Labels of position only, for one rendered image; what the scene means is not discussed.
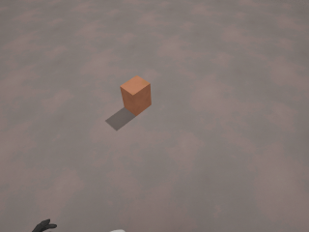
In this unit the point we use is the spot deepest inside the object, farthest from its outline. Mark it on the robot left hand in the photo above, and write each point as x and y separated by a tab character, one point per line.
44	226

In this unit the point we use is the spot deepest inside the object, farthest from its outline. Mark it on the carton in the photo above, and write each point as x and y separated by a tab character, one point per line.
136	94

